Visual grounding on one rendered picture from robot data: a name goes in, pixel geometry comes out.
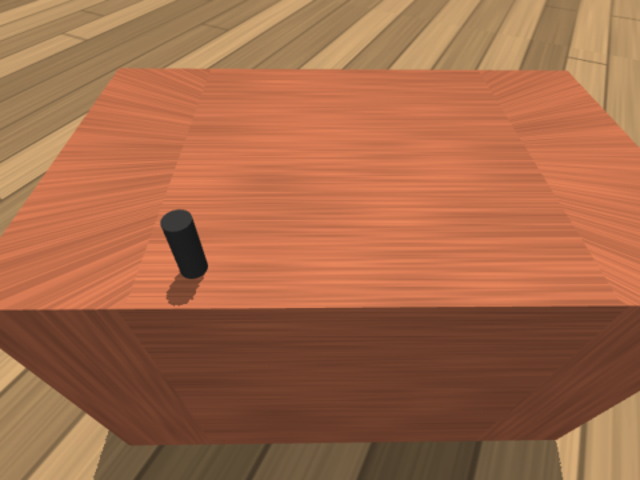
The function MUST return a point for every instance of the can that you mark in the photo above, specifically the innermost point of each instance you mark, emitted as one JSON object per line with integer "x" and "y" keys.
{"x": 181, "y": 234}

